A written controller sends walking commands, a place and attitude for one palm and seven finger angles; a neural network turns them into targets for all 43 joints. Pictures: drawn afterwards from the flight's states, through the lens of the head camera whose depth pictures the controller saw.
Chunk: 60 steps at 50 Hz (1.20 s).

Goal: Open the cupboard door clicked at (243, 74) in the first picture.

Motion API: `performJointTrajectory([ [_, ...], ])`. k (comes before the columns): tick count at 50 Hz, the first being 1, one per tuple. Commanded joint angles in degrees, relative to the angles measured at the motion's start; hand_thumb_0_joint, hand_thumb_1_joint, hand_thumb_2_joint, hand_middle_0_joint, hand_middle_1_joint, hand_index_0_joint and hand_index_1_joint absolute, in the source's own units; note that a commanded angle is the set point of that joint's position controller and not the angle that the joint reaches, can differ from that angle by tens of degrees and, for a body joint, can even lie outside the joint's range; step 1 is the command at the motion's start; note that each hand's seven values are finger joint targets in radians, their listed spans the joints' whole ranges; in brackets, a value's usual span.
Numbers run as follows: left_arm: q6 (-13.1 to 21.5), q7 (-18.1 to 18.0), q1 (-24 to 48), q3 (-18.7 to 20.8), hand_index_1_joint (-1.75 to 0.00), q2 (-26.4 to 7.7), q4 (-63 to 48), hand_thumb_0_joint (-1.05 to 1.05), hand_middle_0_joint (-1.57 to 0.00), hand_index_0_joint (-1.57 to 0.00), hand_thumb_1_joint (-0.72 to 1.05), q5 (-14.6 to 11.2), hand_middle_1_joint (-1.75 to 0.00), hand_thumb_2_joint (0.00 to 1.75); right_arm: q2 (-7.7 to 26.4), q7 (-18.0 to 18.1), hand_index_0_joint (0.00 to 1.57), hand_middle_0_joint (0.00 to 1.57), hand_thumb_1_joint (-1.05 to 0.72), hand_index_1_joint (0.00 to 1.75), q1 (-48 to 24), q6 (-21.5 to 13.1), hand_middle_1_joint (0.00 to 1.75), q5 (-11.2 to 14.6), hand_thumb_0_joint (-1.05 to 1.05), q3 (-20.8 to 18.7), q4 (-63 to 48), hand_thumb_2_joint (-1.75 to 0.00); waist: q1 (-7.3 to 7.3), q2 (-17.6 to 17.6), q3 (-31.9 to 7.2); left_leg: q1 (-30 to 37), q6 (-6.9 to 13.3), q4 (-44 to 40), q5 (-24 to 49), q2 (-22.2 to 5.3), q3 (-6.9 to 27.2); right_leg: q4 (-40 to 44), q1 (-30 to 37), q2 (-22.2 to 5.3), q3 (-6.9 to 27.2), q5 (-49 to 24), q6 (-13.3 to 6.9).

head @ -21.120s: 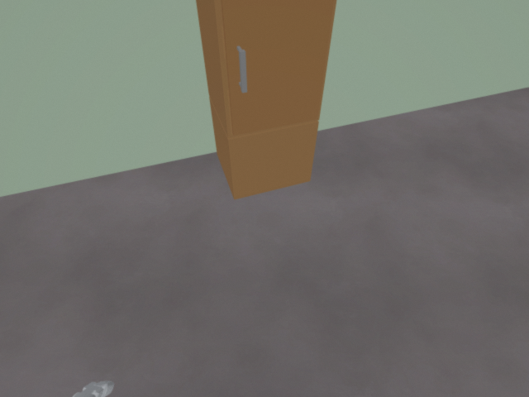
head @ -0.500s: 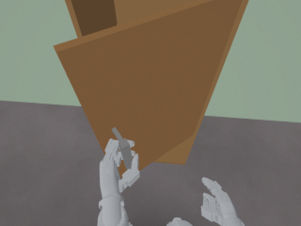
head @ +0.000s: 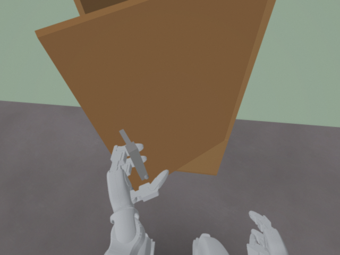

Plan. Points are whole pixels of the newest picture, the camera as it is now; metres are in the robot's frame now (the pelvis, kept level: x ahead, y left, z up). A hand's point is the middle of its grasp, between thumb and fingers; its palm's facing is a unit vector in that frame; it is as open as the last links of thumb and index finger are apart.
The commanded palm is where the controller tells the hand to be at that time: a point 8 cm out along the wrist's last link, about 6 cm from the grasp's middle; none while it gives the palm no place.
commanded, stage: open thumb and fingers to let go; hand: left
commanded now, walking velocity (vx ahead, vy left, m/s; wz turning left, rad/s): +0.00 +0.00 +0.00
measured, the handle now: (134, 156) +0.33 +0.09 +0.04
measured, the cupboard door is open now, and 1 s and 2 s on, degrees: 40 39 39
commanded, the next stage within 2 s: slide the hand sideways off the handle in 0.44 s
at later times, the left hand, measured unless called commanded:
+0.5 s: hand (141, 176) +0.29 +0.07 +0.04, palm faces +0.17 -0.99 -0.01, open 15.4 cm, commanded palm +0.25 +0.11 +0.04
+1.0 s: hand (133, 197) +0.24 +0.08 +0.04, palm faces -0.19 -0.98 +0.02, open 16.3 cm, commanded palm +0.23 +0.15 +0.04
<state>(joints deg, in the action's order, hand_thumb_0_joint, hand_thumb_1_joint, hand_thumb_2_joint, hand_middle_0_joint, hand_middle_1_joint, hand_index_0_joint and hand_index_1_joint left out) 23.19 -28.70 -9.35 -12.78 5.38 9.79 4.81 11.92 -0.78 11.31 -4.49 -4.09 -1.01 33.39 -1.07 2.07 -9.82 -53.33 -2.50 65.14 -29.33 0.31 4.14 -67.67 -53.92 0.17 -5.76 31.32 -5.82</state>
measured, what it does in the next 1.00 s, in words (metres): shifts its weight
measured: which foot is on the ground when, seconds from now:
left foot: down 0.00-1.00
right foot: down 0.00-1.00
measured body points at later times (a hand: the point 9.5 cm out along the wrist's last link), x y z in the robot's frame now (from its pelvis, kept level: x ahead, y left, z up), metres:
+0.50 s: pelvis +0.00 +0.05 +0.00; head +0.06 +0.04 +0.44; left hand +0.27 +0.12 +0.04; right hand +0.18 -0.17 -0.10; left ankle +0.03 +0.17 -0.64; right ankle +0.02 -0.05 -0.64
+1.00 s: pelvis +0.00 +0.07 -0.01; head +0.07 +0.07 +0.43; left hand +0.25 +0.14 +0.04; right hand +0.17 -0.15 -0.09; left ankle +0.03 +0.17 -0.64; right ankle +0.02 -0.05 -0.64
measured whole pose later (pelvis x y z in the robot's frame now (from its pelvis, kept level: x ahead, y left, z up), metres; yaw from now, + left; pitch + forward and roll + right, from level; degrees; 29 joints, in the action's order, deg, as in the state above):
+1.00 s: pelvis +0.00 +0.07 -0.01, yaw -3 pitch +17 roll -1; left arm 21.4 -9.0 -15.9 -19.6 -0.2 -0.5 5.5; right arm 11.3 -2.5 13.7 -0.4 -1.4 0.6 22.9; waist -1.0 1.1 -9.5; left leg -56.3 1.8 72.0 -32.6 1.4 0.0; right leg -70.7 -56.0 -0.9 -1.5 31.7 0.1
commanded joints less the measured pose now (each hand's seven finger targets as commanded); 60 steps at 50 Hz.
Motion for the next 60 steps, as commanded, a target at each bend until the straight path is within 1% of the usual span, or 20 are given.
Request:
performJointTrajectory([
  [1, 4.04, -0.28, 8.30, 0.20, -1.20, 1.04, -10.71, 0.00, -0.30, -0.30, -0.50, 0.64, -1.20, 0.30, 3.54, 0.17, 0.20, 0.20, -0.90, 0.30, -3.74, -2.82, 0.30, 0.38, 0.00, -1.21, -9.32, -0.90, -0.67, -9.91, -15.63, -0.80, 2.49, -2.01, 5.08, 2.05, -2.39, 17.94, 19.49, -5.34, 15.15, -15.69, 6.84],
  [5, 3.09, -0.83, 6.31, 0.95, -1.10, 1.27, -10.89, 0.00, -0.28, -0.28, -0.50, 0.14, -1.10, 0.30, 3.32, 0.00, 0.20, 0.20, -0.90, 0.30, -3.38, -2.31, 0.30, 0.47, 0.00, -1.05, -10.18, -0.90, 0.27, -9.47, -16.69, 0.35, 2.49, -2.93, 6.96, 2.18, -2.75, 17.23, 21.02, -4.82, 13.84, -18.99, 6.52],
  [13, 3.39, -2.11, 13.04, -2.74, -0.70, 4.56, -9.61, 0.00, -0.22, -0.22, -0.50, 1.49, -0.70, 0.30, 3.72, 0.11, 0.20, 0.20, -0.90, 0.30, -3.85, -2.84, 0.30, 0.33, 0.00, -0.78, -9.75, -0.90, -1.77, -8.68, -12.84, 4.06, 3.12, -3.46, 5.25, 1.83, -2.75, 16.57, 12.41, -2.56, 8.77, -9.64, 5.43],
  [19, 2.34, -3.83, 11.88, -3.69, -0.40, 6.20, -9.77, 0.00, -0.17, -0.17, -0.50, 2.66, -0.40, 0.30, 3.75, -0.22, 0.20, 0.20, -0.90, 0.30, -3.82, -2.85, 0.30, 0.25, 0.00, -0.74, -10.72, -0.90, -0.11, -4.45, -16.31, 8.15, 3.04, -5.22, 9.60, 1.53, -2.41, 12.67, 11.35, -0.55, 4.04, -13.12, 3.81],
  [21, 1.29, -4.16, 12.19, -4.72, -0.30, 7.63, -9.16, 0.00, -0.15, -0.15, -0.50, 2.71, -0.30, 0.30, 3.65, -0.46, 0.20, 0.20, -0.90, 0.30, -3.71, -2.47, 0.30, 0.25, 0.00, -0.42, -10.79, -0.90, -0.36, -4.35, -15.39, 8.79, 2.86, -5.88, 10.07, 1.35, -2.42, 12.25, 10.83, -0.27, 3.11, -13.48, 3.71],
  [27, -1.55, -5.45, 15.19, -5.71, -0.30, 9.94, -7.75, 0.00, -0.15, -0.15, -0.50, 2.51, -0.30, 0.30, 3.71, -0.94, 0.20, 0.20, -0.90, 0.30, -4.40, -1.91, 0.30, 0.22, 0.00, -0.14, -10.84, -0.90, -0.52, -4.38, -14.78, 9.77, 2.61, -6.66, 10.19, 0.98, -1.81, 11.63, 9.44, 0.33, 1.62, -12.18, 3.44],
  [28, 0.79, 6.59, 15.70, -17.81, -0.30, 1.45, -9.95, 0.00, -0.15, -0.15, -0.50, 9.99, -0.30, 0.30, 6.57, -1.34, 0.20, 0.20, -0.90, 0.30, -0.06, -1.25, 0.30, 0.97, 0.00, -0.70, -9.92, -0.90, -6.70, -5.15, -11.11, 10.30, 3.98, -4.50, 10.21, 0.69, -2.04, 11.50, 6.03, -0.66, 4.08, -15.31, 3.63],
  [29, 3.46, 13.33, 18.78, -13.37, -0.30, -2.25, -14.67, 0.00, -0.15, -0.15, -0.50, 7.32, -0.30, 0.30, 5.98, -1.22, 0.20, 0.20, -0.90, 0.30, 0.22, -0.66, 0.30, 1.21, 0.00, -1.42, -11.32, -0.90, -4.36, -2.78, -16.07, 10.51, 4.12, -3.96, 12.85, 1.06, -1.87, 9.92, 8.88, -1.22, 4.38, -18.55, 2.88],
  [30, 4.87, 17.56, 16.45, -12.28, -0.30, -4.10, -14.28, 0.00, -0.15, -0.15, -0.50, 6.18, -0.30, 0.30, 5.82, -1.00, 0.20, 0.20, -0.90, 0.30, -0.43, -0.39, 0.30, 1.34, 0.00, -1.35, -11.99, -0.90, -2.93, -1.96, -18.48, 11.07, 4.16, -3.70, 13.97, 1.17, -2.18, 9.03, 10.57, -1.24, 4.89, -20.69, 2.75],
  [31, 5.33, 21.27, 14.35, -11.58, -0.30, -5.16, -14.53, 0.00, -0.15, -0.15, -0.50, 4.45, -0.30, 0.30, 5.75, -0.85, 0.20, 0.20, -0.90, 0.30, -0.91, -0.19, 0.30, 1.76, 0.00, -1.27, -12.98, -0.90, -2.70, -2.29, -18.52, 10.62, 4.06, -3.76, 13.13, 1.13, -2.24, 8.94, 10.96, -1.20, 4.88, -20.24, 2.84],
  [33, 5.54, 26.57, 13.39, -12.01, -0.30, -3.16, -16.58, 0.00, -0.15, -0.15, -0.50, -0.02, -0.30, 0.30, 5.53, -0.63, 0.20, 0.20, -0.90, 0.30, -1.38, -0.40, 0.30, 2.65, 0.00, -0.94, -15.06, -0.90, -3.07, -2.51, -16.12, 10.08, 4.17, -4.30, 9.84, 1.06, -1.98, 9.73, 9.72, -0.98, 4.77, -16.07, 3.07],
  [36, 2.84, 27.88, 8.26, -10.57, -0.30, 0.87, -17.48, 0.00, -0.15, -0.15, -0.50, -7.19, -0.30, 0.30, 5.64, -0.25, 0.20, 0.20, -0.90, 0.30, -2.14, -0.51, 0.30, 4.07, 0.00, -0.47, -17.28, -0.90, -1.91, -3.03, -13.27, 10.70, 3.71, -6.81, 6.89, 0.87, -1.04, 10.77, 8.88, -0.12, 3.00, -10.37, 3.09],
  [38, 1.07, 26.09, 5.17, -8.64, -0.30, 1.05, -18.55, 0.00, -0.15, -0.15, -0.50, -8.61, -0.30, 0.30, 5.97, -0.10, 0.20, 0.20, -0.90, 0.30, -2.01, -0.31, 0.30, 4.28, 0.00, -0.60, -18.18, -0.90, -1.31, -5.27, -12.94, 10.74, 3.54, -7.60, 7.01, 0.69, -0.44, 10.45, 8.79, 0.11, 2.11, -9.92, 3.30],
  [40, 0.48, 23.29, 3.28, -6.87, -0.30, -0.77, -19.24, 0.00, -0.15, -0.15, -0.50, -7.13, -0.30, 0.30, 6.21, -0.28, 0.20, 0.20, -0.90, 0.30, -1.80, 0.04, 0.30, 3.95, 0.00, -0.67, -18.75, -0.90, -0.74, -5.77, -13.02, 9.94, 3.32, -7.29, 8.53, 0.61, -0.07, 8.93, 8.10, -0.05, 2.01, -10.77, 3.24],
  [43, 1.31, 19.76, 0.11, -7.49, -0.30, -2.15, -21.08, 0.00, -0.15, -0.15, -0.50, -1.88, -0.30, 0.30, 5.83, -1.09, 0.20, 0.20, -0.90, 0.30, -0.70, 0.49, 0.30, 3.11, 0.00, -0.98, -19.35, -0.90, -0.61, -5.66, -13.60, 8.91, 3.08, -5.57, 10.87, 0.41, -0.45, 6.74, 6.53, -0.33, 2.39, -12.24, 3.21],
  [46, 1.98, 18.51, -2.50, -7.18, -0.30, -4.05, -21.78, 0.00, -0.15, -0.15, -0.50, 1.80, -0.30, 0.30, 5.57, -1.67, 0.20, 0.20, -0.90, 0.30, -0.44, 1.17, 0.30, 2.78, 0.00, -1.03, -19.61, -0.90, -0.14, -4.96, -13.75, 7.33, 3.00, -4.37, 10.94, 0.58, -0.72, 5.68, 5.90, -0.40, 3.01, -12.15, 2.92],
  [49, 1.98, 19.58, -4.32, -5.68, -0.30, -6.23, -23.57, 0.00, -0.15, -0.15, -0.50, 1.42, -0.30, 0.30, 5.67, -1.37, 0.20, 0.20, -0.90, 0.30, -1.06, 1.90, 0.30, 3.03, 0.00, -0.92, -20.68, -0.90, 0.80, -3.91, -13.40, 6.73, 2.92, -4.84, 8.85, 0.72, -0.90, 6.21, 6.61, -0.24, 3.24, -10.41, 2.70],
  [52, 1.59, 21.12, -4.75, -5.79, -0.30, -5.95, -27.12, 0.00, -0.15, -0.15, -0.50, -1.21, -0.30, 0.30, 5.41, -0.79, 0.20, 0.20, -0.90, 0.30, -0.86, 2.13, 0.30, 3.37, 0.00, -0.50, -21.26, -0.90, 0.29, -1.70, -13.62, 8.06, 2.93, -5.17, 7.93, 0.91, -1.19, 7.16, 7.00, -0.01, 3.34, -10.28, 2.93],
  [57, 1.62, 23.71, -9.06, -4.83, -0.30, -6.68, -30.76, 0.00, -0.15, -0.15, -0.50, -4.92, -0.30, 0.30, 5.62, 0.11, 0.20, 0.20, -0.90, 0.30, -0.21, 1.69, 0.30, 3.75, 0.00, -0.33, -21.57, -0.90, -0.67, -3.81, -13.88, 8.36, 3.16, -4.71, 10.13, 0.70, -0.69, 7.31, 8.16, 0.42, 2.78, -12.95, 3.38],
  [60, 2.28, 25.65, -11.62, -4.51, -0.30, -7.52, -30.75, 0.00, -0.15, -0.15, -0.50, -5.06, -0.30, 0.30, 5.91, 0.32, 0.20, 0.20, -0.90, 0.30, 0.07, 1.19, 0.30, 3.70, 0.00, -0.50, -21.37, -0.90, -1.01, -4.05, -12.95, 7.41, 3.17, -3.78, 10.99, 0.58, -0.42, 6.47, 7.10, 0.45, 2.72, -13.67, 3.49],
])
